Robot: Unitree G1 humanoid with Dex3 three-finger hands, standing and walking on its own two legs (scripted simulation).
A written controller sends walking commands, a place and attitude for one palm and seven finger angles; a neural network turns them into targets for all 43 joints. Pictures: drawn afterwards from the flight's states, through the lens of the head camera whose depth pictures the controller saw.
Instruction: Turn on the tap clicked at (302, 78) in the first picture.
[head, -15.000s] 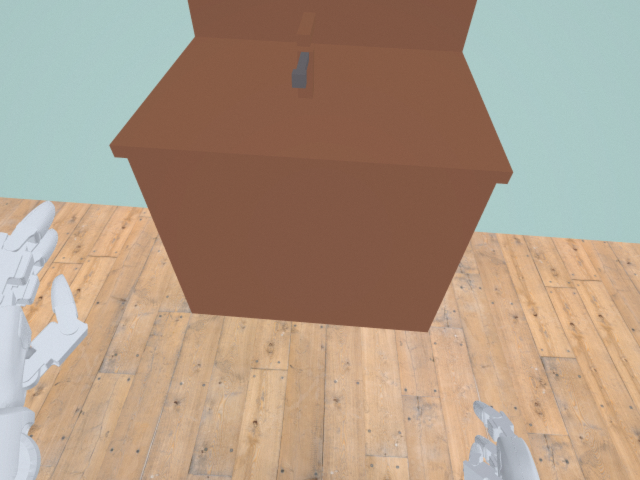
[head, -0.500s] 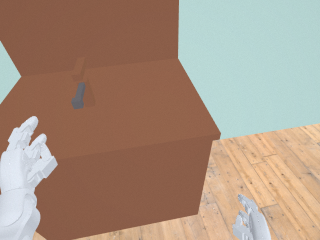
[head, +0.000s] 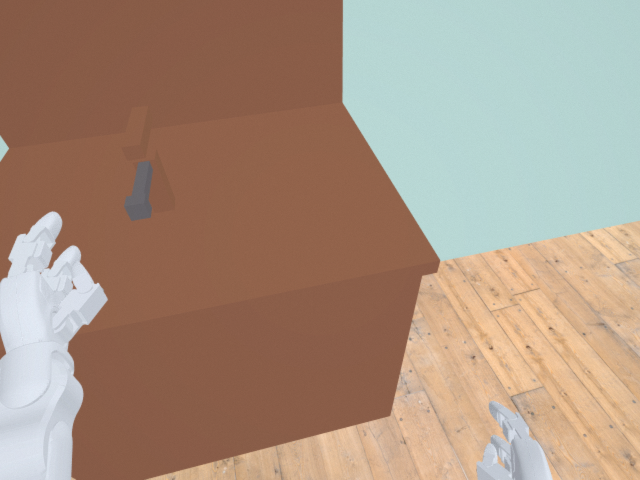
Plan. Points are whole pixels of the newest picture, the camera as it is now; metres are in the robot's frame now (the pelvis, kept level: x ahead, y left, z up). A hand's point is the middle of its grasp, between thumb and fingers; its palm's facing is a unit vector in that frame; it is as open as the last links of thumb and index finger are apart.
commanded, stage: reach beside the lever's end, fingers flat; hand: left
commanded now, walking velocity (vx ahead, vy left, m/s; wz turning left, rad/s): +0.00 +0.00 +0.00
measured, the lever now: (138, 207) +0.43 +0.34 +0.12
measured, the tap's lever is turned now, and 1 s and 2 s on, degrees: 0 0 2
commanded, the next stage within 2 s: push the lever round in 1.54 s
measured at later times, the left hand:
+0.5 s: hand (110, 253) +0.31 +0.30 +0.14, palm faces +0.53 -0.84 -0.06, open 7.6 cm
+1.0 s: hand (108, 231) +0.37 +0.35 +0.13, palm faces +0.58 -0.81 -0.07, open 7.8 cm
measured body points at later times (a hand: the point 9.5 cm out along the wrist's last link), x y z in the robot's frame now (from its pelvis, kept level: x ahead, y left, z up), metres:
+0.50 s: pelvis +0.00 +0.01 +0.00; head +0.00 -0.01 +0.45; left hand +0.28 +0.35 +0.15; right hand +0.17 -0.23 -0.10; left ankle +0.00 +0.13 -0.73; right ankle -0.01 -0.09 -0.73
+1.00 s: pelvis -0.01 +0.00 -0.01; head +0.02 -0.01 +0.44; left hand +0.33 +0.39 +0.13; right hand +0.09 -0.27 -0.12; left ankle +0.00 +0.12 -0.73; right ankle -0.01 -0.09 -0.73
